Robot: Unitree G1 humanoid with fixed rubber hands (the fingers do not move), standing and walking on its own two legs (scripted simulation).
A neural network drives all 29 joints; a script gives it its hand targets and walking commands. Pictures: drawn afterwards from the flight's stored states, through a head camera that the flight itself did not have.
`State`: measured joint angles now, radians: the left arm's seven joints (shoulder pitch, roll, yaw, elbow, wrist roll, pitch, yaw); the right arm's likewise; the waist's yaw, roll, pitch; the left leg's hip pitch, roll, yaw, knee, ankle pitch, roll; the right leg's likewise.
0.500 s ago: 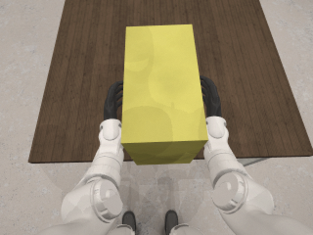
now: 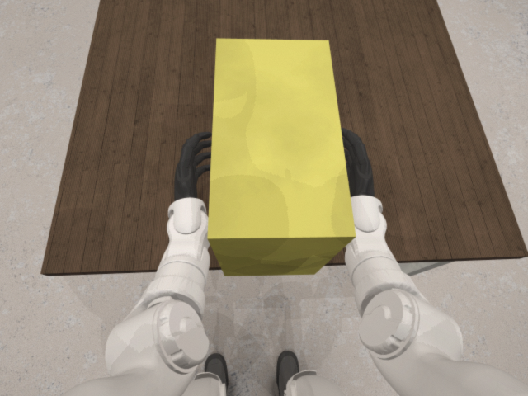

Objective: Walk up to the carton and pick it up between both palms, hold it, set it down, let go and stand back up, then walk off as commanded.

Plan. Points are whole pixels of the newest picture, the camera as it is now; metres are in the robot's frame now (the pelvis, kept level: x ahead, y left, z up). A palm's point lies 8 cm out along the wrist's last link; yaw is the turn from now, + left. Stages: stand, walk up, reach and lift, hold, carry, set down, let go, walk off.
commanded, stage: set down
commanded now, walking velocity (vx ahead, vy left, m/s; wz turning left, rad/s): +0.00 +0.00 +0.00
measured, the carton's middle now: (271, 170) +0.46 -0.01 -0.05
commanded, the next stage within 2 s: none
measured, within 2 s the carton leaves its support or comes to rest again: neither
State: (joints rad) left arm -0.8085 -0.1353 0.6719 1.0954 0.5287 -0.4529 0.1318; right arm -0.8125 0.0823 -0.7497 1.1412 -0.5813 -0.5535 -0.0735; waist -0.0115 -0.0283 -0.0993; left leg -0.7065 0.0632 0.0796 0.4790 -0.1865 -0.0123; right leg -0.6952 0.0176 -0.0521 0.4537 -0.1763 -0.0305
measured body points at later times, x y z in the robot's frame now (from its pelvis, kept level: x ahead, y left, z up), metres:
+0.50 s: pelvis +0.00 +0.00 -0.01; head +0.14 +0.02 +0.42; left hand +0.43 +0.13 -0.03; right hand +0.43 -0.14 -0.02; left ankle +0.00 +0.13 -0.73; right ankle +0.00 -0.10 -0.73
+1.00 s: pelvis -0.03 +0.00 -0.04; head +0.10 +0.01 +0.40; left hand +0.45 +0.18 +0.00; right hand +0.46 -0.17 +0.02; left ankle +0.00 +0.13 -0.73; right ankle +0.00 -0.10 -0.73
